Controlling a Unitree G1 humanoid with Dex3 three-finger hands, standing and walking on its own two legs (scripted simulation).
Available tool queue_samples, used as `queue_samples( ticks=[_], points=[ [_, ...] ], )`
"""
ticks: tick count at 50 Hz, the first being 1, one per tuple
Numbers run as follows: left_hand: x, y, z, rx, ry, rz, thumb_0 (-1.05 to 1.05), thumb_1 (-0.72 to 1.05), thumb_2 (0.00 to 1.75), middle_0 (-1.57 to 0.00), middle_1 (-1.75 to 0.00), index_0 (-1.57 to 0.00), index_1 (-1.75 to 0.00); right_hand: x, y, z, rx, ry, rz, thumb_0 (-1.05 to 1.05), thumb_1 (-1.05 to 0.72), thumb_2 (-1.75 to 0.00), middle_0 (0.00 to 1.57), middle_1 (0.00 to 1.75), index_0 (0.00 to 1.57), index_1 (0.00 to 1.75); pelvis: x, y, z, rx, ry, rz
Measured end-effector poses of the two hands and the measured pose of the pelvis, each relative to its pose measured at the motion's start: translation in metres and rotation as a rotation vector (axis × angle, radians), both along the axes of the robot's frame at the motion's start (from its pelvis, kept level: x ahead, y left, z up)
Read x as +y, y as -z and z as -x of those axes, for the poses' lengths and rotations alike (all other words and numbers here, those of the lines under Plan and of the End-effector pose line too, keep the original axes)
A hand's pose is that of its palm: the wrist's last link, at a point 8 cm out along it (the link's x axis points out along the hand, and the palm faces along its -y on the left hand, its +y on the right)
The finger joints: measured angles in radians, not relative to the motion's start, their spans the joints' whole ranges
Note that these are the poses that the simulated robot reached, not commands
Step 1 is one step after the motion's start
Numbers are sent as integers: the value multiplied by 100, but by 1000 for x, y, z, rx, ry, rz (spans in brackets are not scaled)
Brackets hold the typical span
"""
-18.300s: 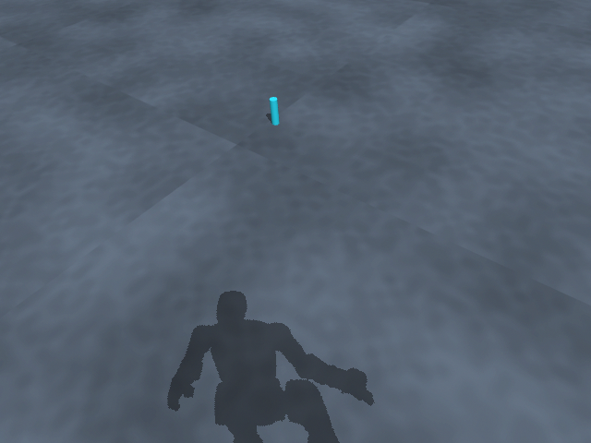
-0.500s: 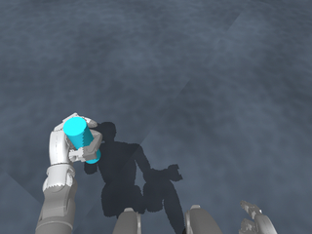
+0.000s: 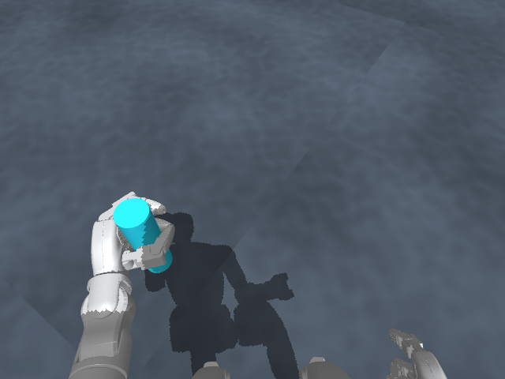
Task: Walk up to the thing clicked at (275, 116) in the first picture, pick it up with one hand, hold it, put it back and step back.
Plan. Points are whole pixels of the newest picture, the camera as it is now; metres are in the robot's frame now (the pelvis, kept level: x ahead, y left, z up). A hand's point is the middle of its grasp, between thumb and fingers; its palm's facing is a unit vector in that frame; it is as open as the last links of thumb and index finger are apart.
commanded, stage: lift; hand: left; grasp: from the side
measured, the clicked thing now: (147, 239) +0.35 +0.18 +0.02
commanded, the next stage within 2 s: hold in 0.24 s
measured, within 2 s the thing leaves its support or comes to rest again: neither
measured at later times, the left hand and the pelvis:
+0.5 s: hand (149, 227) +0.35 +0.17 +0.06, palm faces +0.12 -0.99 -0.02, open 6.2 cm; pelvis +0.01 +0.00 +0.02, yaw +0 degrees
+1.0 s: hand (146, 226) +0.34 +0.17 +0.07, palm faces +0.12 -0.99 -0.02, open 6.2 cm; pelvis +0.00 +0.00 +0.03, yaw +0 degrees
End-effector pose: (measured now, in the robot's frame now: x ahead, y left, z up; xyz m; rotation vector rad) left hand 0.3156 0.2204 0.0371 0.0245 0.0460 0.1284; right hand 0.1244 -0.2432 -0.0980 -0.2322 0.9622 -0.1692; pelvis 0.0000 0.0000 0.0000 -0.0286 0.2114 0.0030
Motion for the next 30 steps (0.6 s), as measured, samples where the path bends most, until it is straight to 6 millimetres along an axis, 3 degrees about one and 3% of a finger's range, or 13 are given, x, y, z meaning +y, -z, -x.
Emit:
queue_samples(
  ticks=[30],
  points=[
    [-1,-25,0,-14,2,3,2,9,106,-92,-105,-96,-106,0,-16,7,26,20,-15,0,-90,-89,20,30,20,30,1,-19,-7,-69,4,-6]
  ],
)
